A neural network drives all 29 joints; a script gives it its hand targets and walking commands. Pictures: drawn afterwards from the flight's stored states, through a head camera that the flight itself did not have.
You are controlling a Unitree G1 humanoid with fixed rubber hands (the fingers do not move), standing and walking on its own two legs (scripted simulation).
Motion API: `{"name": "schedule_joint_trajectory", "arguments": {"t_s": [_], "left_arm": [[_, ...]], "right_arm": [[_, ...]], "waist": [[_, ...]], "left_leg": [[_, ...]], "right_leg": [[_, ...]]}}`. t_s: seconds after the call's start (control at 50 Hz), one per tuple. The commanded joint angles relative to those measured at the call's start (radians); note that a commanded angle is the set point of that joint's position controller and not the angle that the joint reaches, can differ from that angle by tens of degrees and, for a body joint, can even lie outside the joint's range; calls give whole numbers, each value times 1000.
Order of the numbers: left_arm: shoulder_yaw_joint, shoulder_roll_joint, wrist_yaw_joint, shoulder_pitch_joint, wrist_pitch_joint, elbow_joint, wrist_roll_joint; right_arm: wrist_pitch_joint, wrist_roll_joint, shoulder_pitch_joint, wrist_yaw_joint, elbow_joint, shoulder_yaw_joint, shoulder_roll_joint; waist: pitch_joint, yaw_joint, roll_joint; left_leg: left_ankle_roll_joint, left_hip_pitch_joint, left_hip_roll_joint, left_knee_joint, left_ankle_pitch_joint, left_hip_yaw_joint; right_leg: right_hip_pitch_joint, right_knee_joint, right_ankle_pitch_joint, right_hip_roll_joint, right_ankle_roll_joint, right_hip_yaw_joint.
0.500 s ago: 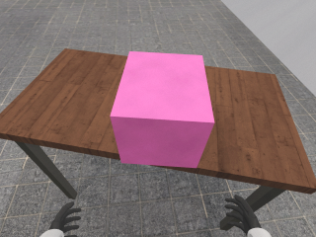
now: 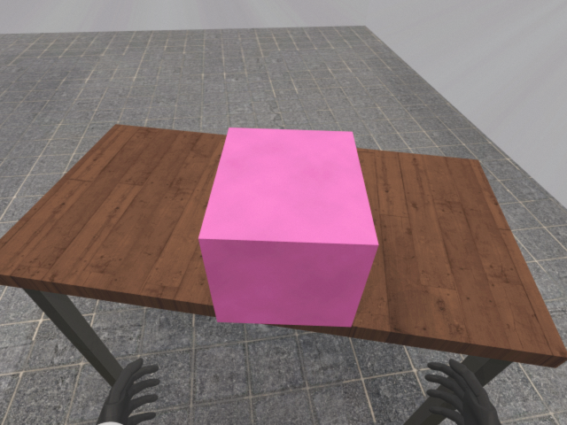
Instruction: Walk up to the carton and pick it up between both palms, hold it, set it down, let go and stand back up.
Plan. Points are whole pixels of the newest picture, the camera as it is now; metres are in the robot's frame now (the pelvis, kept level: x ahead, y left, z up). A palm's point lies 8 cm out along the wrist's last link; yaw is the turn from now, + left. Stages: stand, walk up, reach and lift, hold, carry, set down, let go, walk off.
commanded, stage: reach and lift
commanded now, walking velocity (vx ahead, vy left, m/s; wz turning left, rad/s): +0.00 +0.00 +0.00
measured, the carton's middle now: (287, 223) +0.45 +0.04 +0.06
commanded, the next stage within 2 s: none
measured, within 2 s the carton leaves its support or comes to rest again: neither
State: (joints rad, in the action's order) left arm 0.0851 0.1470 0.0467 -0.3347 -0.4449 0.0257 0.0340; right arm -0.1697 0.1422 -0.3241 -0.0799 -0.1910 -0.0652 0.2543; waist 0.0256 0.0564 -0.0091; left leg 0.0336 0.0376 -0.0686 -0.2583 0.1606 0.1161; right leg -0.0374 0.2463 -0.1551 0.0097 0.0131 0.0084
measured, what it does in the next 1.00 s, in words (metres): stands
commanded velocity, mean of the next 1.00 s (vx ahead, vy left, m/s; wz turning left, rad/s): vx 0.00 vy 0.00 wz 0.00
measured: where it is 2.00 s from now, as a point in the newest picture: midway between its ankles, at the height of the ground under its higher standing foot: outside the picture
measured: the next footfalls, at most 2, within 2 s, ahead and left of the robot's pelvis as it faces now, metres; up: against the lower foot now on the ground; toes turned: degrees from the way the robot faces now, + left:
none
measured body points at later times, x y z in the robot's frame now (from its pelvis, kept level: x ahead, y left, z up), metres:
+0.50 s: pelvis +0.01 +0.00 +0.00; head -0.01 +0.00 +0.45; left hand +0.17 +0.25 +0.03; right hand +0.22 -0.20 +0.03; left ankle -0.01 +0.13 -0.75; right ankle -0.01 -0.13 -0.75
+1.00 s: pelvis +0.00 -0.01 +0.00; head -0.01 -0.01 +0.45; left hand +0.23 +0.23 +0.09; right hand +0.26 -0.20 +0.09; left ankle -0.01 +0.13 -0.75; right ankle -0.01 -0.13 -0.75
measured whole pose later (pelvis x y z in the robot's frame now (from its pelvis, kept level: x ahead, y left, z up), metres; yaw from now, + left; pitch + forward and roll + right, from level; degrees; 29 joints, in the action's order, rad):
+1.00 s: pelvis +0.00 -0.01 +0.00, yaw +0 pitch -5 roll +0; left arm 0.10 0.24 0.00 -0.17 -0.43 -0.28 0.22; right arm -0.24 0.30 -0.21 0.13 0.24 -0.02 0.24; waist 0.05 0.07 0.01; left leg 0.04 0.01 -0.07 -0.26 0.16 0.10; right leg -0.02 0.26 -0.17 0.00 0.01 0.01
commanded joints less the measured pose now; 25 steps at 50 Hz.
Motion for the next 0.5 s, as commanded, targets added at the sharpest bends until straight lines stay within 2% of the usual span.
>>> {"name": "schedule_joint_trajectory", "arguments": {"t_s": [0.0,0.02,0.04,0.08,0.1,0.12,0.14,0.16,0.18,0.2,0.24,0.26,0.28,0.3,0.32,0.34,0.36,0.38,0.4,0.44,0.48], "left_arm": [[29,84,-13,-12,26,-165,23],[26,107,-10,-7,31,-188,39],[24,115,-8,-6,34,-207,56],[0,118,-9,-19,50,-260,75],[-9,148,-14,-19,59,-282,73],[8,146,-17,-32,63,-241,85],[-6,143,-20,-16,65,-269,81],[3,152,-24,-52,64,-274,84],[8,156,-23,-28,74,-340,88],[10,157,-23,-43,75,-313,104],[24,159,-38,-75,84,-281,106],[12,152,-41,-107,81,-290,108],[6,153,-45,-102,84,-326,122],[46,189,-40,-80,99,-359,102],[18,164,-48,-105,97,-344,108],[28,156,-49,-106,104,-372,120],[38,164,-51,-84,114,-370,115],[27,157,-45,-100,125,-393,120],[24,153,-51,-104,135,-387,131],[25,190,-42,-17,146,-392,120],[22,210,-34,0,168,-426,153]], "right_arm": [[9,15,21,30,177,-19,103],[12,22,46,35,219,-21,113],[11,16,27,41,227,-31,99],[8,19,-11,49,262,-33,91],[13,13,-22,55,281,-27,79],[4,26,-25,63,278,-17,74],[-2,29,4,71,304,-21,69],[-3,24,-51,77,287,-29,78],[-1,28,-28,83,329,-30,94],[4,30,-40,88,334,-23,86],[0,44,-45,101,326,-9,75],[0,61,-53,105,356,3,76],[3,69,-51,109,367,3,70],[12,62,-66,109,399,15,86],[12,81,-76,114,409,10,57],[15,82,-83,119,433,9,73],[18,67,-57,121,452,12,69],[23,81,-81,119,468,7,64],[21,88,-82,126,462,9,59],[20,83,-30,129,471,-10,65],[20,84,-43,133,502,-14,29]], "waist": [[8,25,-21],[-39,32,-16],[-36,14,-19],[-24,13,8],[-27,-5,-8],[-6,19,3],[-22,12,5],[-27,-7,-2],[-63,25,19],[-49,5,3],[-32,3,-24],[-26,24,-21],[-19,22,-9],[-40,31,-5],[-9,8,-2],[-37,39,-4],[-46,30,32],[-34,40,51],[-3,35,12],[13,35,36],[-19,45,32]], "left_leg": [[29,-67,86,10,-182,41],[22,-69,94,7,-177,38],[26,-79,94,11,-158,39],[36,-70,85,-1,-210,37],[38,-71,86,-4,-217,29],[33,-73,91,-11,-227,29],[37,-83,87,-18,-229,27],[35,-93,82,-15,-244,23],[38,-96,83,-32,-292,22],[39,-82,83,-39,-326,24],[30,-103,85,-18,-292,13],[35,-101,83,-19,-308,7],[44,-109,89,0,-306,6],[45,-131,87,-14,-337,4],[47,-136,84,-9,-375,-2],[55,-144,70,-15,-394,-15],[63,-146,82,-20,-369,-4],[69,-155,77,-15,-374,2],[60,-140,71,3,-334,-11],[60,-119,77,9,-239,-2],[42,-101,67,11,-194,-6]], "right_leg": [[-100,-81,70,-48,-14,-44],[-90,-83,58,-54,-12,-47],[-125,-85,42,-50,-11,-40],[-94,-73,85,-55,-23,-43],[-91,-74,111,-51,-17,-41],[-103,-81,108,-38,-12,-26],[-106,-74,92,-40,-12,-32],[-95,-75,102,-43,-17,-26],[-67,-69,140,-44,-21,-24],[-75,-66,179,-52,-22,-24],[-97,-69,145,-51,-7,-29],[-90,-80,134,-53,-4,-23],[-101,-94,135,-61,-6,-33],[-91,-87,156,-59,-11,-31],[-120,-99,172,-67,-10,-31],[-89,-90,165,-63,-23,-25],[-96,-95,157,-56,-25,-20],[-127,-100,132,-61,-21,-22],[-144,-119,95,-58,-21,-28],[-171,-110,19,-50,-19,-16],[-134,-104,0,-44,-24,-6]]}}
